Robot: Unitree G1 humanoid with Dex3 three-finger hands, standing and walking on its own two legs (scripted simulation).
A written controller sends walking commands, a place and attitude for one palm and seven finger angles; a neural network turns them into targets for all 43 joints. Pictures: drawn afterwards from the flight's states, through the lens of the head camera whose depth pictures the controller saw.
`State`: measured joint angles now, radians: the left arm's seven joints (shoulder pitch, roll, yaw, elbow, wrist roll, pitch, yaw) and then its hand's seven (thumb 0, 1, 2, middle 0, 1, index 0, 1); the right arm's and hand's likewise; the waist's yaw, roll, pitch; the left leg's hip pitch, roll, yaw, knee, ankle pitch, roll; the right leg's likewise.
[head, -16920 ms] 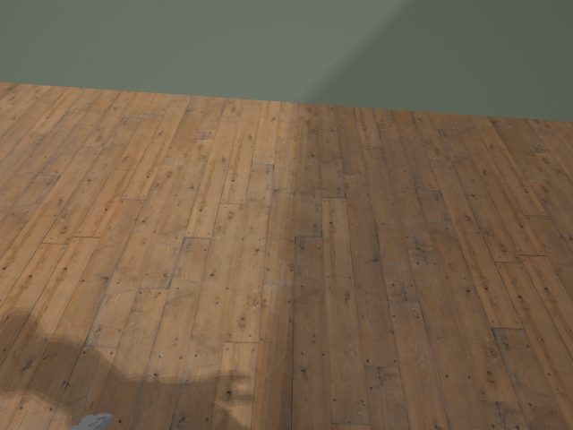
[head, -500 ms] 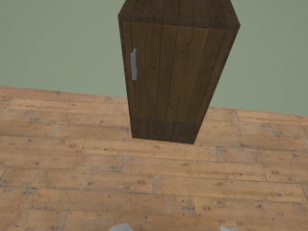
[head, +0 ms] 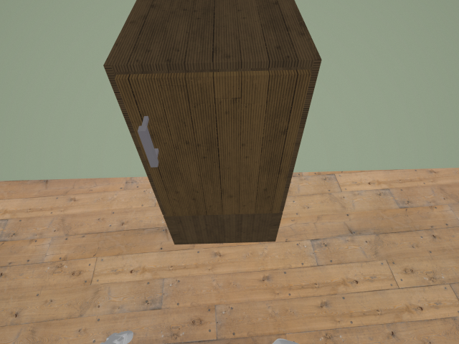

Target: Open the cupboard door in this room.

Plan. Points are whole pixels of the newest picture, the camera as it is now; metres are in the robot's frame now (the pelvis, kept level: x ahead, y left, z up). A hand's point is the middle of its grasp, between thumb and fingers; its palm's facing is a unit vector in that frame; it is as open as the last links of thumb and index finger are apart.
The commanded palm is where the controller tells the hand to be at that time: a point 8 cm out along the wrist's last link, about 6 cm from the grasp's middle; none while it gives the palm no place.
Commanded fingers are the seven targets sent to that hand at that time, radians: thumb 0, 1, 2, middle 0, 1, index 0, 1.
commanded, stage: come to a stop and stand still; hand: left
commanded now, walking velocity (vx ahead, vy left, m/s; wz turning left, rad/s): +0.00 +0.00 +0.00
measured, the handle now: (150, 142) +0.59 +0.22 -0.03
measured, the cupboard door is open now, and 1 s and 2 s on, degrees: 0 0 0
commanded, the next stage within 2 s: look again from close up in 1.66 s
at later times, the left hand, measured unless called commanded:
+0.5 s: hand out of the picture +0.07 +0.23 -0.17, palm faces +0.09 -0.97 -0.22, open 7.3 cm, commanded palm none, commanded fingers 0.00 0.90 0.90 -0.20 -0.30 -0.20 -0.30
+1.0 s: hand out of the picture +0.06 +0.18 -0.16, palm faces -0.01 -0.97 -0.24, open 7.3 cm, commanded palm none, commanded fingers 0.00 0.90 0.90 -0.20 -0.30 -0.20 -0.30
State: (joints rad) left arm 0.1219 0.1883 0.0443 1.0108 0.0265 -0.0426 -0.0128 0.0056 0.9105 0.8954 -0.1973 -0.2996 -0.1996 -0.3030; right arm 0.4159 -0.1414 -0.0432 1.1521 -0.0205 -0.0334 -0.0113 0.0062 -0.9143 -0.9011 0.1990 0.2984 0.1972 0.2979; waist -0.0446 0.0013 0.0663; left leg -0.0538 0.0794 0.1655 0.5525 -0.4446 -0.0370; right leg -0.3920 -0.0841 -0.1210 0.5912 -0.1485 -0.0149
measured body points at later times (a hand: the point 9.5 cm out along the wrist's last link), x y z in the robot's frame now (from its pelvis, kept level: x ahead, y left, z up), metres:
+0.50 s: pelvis +0.04 +0.03 +0.01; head +0.08 +0.05 +0.46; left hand +0.07 +0.28 -0.16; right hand +0.14 -0.22 -0.12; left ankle +0.05 +0.13 -0.72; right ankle +0.05 -0.10 -0.69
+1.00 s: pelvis +0.02 -0.01 +0.01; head +0.02 -0.02 +0.46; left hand +0.06 +0.23 -0.14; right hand +0.03 -0.24 -0.15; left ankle +0.05 +0.13 -0.72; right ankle +0.00 -0.14 -0.72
